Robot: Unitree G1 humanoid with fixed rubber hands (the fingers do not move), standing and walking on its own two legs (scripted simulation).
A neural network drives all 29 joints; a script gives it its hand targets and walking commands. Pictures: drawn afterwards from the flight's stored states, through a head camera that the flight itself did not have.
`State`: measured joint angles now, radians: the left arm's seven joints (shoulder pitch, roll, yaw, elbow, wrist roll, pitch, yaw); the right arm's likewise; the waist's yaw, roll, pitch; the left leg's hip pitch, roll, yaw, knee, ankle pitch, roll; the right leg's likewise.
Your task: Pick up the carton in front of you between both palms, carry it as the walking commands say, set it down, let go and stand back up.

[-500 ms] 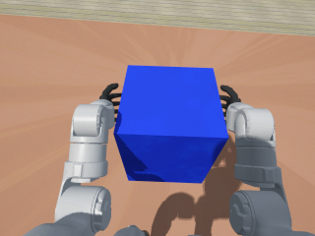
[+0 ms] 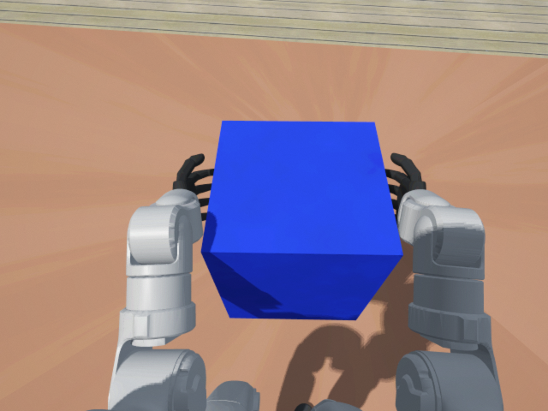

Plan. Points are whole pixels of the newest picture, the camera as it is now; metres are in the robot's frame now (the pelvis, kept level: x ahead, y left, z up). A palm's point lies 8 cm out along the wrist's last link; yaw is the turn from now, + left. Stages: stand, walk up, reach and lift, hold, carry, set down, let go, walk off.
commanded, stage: carry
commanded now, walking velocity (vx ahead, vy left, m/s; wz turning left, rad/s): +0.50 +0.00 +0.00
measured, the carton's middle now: (295, 229) +0.36 +0.01 +0.02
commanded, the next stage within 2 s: none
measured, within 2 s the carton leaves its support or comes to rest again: neither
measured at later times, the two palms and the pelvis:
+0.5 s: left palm (222, 70) +0.69 +0.17 +0.06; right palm (374, 79) +0.67 -0.13 +0.06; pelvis +0.33 +0.04 -0.03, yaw -2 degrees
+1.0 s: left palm (244, 11) +0.98 +0.16 +0.03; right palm (361, 9) +1.00 -0.14 +0.03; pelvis +0.64 -0.01 -0.06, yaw +0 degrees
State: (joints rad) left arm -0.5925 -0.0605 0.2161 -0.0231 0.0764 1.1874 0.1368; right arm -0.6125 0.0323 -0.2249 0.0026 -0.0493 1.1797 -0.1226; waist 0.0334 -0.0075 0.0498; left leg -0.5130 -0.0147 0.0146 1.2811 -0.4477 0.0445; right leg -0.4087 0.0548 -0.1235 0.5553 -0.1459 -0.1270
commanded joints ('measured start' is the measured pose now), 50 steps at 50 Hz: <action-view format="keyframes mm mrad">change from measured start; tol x32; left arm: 1 -804 -1067 -770 -159 -510 -30 -273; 50 -806 -1104 -723 -80 -528 -49 -271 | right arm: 1 -696 1063 730 -116 386 -25 216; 50 -670 1095 679 -38 378 -43 194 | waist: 1 8 -49 -542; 13 10 -120 -491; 17 -93 308 -668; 50 5 -78 -514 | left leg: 1 -180 47 -13 -128 70 -9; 11 -9 -55 140 -815 593 17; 16 787 328 -253 -679 1219 81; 19 798 352 -522 -825 517 267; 38 593 111 5 -565 1013 60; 41 -56 -47 10 -45 -131 -11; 50 -196 56 1 -193 119 -25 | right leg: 1 534 -302 356 -118 487 -93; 13 488 -157 100 117 682 10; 16 -9 -33 77 571 -349 79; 18 -357 -1 175 929 -462 79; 35 -227 2 -18 -45 246 80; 39 277 -33 -9 -201 404 32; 41 775 -425 479 46 918 -75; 44 669 -389 644 -117 103 -198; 50 429 -281 345 -155 384 -90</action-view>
